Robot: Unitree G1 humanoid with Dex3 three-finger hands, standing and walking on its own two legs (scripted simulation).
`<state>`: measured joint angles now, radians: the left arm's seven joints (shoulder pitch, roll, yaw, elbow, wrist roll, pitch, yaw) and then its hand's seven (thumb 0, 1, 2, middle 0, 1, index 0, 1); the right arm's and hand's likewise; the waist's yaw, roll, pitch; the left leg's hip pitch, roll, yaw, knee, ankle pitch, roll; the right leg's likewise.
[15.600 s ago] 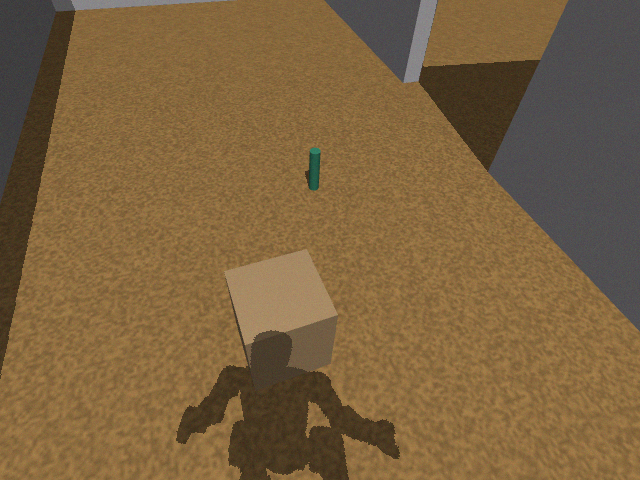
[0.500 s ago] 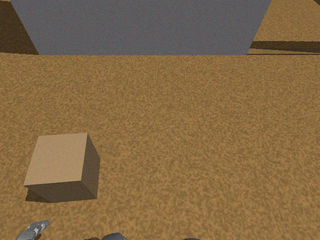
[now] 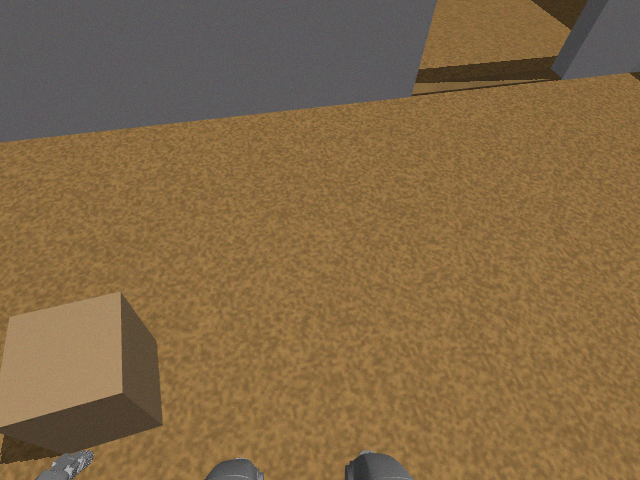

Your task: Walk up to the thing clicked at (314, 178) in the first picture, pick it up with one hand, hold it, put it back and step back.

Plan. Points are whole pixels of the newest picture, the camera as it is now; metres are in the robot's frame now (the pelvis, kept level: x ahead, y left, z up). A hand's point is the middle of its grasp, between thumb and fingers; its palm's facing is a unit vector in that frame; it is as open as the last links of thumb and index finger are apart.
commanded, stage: walk up
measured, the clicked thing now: out of the picture +0.52 +1.42 -0.64
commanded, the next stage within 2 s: stand in 1.06 s
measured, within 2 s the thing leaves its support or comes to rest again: neither
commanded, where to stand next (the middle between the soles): +0.07 +0.01 m, yaw -5 degrees
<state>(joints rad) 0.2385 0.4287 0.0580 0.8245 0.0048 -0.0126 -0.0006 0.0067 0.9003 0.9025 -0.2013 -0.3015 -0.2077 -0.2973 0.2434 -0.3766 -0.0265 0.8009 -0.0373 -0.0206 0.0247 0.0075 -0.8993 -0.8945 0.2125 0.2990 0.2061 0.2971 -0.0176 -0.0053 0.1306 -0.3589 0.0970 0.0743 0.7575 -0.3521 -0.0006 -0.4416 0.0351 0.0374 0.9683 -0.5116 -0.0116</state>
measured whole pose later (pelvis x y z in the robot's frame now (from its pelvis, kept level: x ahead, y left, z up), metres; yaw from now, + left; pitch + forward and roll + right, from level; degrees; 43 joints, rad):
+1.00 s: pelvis +0.02 +0.01 +0.03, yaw -9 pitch -2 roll +0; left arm 0.08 0.34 0.00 1.13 0.00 -0.02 0.00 0.01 0.90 0.90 -0.20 -0.30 -0.21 -0.30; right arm 0.06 -0.37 -0.02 1.11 -0.01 -0.01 0.02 0.01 -0.90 -0.90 0.21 0.30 0.20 0.30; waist -0.01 0.00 0.07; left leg -0.13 0.06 0.11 0.41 -0.23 -0.02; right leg -0.20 0.03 0.15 0.43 -0.20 0.02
